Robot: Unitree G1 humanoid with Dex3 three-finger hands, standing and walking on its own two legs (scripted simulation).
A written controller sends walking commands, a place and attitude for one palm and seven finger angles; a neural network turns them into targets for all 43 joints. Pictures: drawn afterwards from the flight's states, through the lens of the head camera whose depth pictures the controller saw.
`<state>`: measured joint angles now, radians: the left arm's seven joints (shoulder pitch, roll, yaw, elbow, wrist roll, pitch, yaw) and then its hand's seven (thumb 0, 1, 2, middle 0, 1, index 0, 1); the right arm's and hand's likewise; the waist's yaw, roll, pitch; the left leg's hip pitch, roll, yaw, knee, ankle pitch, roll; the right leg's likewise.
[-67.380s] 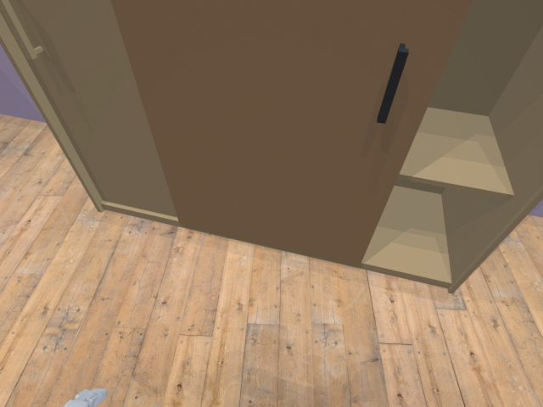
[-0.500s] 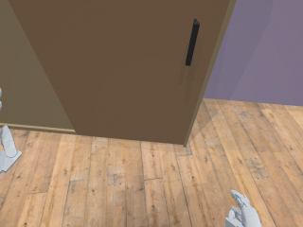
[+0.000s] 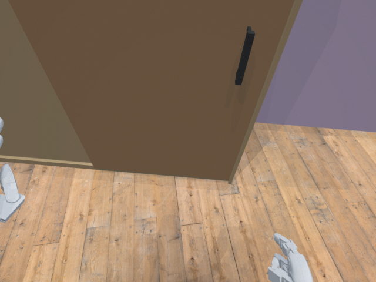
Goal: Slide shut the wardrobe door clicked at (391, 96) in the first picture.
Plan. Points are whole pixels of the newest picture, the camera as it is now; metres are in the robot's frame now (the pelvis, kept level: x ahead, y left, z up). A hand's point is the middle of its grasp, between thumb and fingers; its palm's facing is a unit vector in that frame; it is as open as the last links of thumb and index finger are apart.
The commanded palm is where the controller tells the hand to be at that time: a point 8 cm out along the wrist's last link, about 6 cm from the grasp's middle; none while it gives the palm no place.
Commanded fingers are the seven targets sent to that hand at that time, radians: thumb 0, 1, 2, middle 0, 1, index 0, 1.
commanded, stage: let the arm hang, fingers relaxed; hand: left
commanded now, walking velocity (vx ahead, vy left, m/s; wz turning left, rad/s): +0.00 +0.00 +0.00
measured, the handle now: (243, 56) +0.75 -0.13 +0.09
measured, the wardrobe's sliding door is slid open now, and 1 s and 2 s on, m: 0.00 0.00 0.00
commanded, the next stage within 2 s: look to check the result in 1.14 s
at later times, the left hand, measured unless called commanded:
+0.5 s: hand out of the picture -0.05 +0.19 -0.18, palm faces +0.02 -0.98 -0.18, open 7.1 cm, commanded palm none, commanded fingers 0.00 0.90 0.90 -0.20 -0.30 -0.20 -0.30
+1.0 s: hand out of the picture +0.01 +0.18 -0.17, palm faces +0.01 -0.98 -0.20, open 7.3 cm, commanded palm none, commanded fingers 0.00 0.90 0.90 -0.20 -0.30 -0.20 -0.30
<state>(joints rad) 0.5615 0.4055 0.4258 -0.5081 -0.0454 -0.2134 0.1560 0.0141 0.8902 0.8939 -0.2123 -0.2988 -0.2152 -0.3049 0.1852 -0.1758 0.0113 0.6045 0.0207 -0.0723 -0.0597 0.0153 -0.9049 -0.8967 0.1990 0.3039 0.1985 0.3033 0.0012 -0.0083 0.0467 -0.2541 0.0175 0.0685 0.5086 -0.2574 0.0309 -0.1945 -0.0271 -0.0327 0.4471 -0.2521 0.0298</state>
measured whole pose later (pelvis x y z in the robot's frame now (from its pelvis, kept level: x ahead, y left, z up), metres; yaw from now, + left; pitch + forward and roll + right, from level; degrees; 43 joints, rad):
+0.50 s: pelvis -0.02 +0.01 +0.00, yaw +1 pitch +0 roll -1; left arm 0.32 0.20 0.01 1.09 0.01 0.03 0.01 0.00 0.97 0.89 -0.21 -0.30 -0.21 -0.30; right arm 0.30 -0.20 0.00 1.04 -0.02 0.03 -0.01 0.01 -0.91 -0.90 0.20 0.30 0.20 0.30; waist 0.00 -0.02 0.08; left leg -0.27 0.00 0.05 0.48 -0.21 0.05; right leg -0.20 -0.05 -0.05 0.41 -0.21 0.04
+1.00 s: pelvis -0.01 +0.01 +0.00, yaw +0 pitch -1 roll +0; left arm 0.23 0.15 0.01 1.14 0.01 0.00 0.04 0.01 0.93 0.89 -0.20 -0.30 -0.20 -0.30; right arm 0.28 -0.14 -0.01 1.11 -0.02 0.00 -0.02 0.01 -0.92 -0.90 0.20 0.30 0.20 0.30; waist -0.02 0.02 0.05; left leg -0.21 -0.01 0.08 0.42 -0.20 0.04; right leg -0.18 -0.05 -0.02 0.42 -0.22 0.04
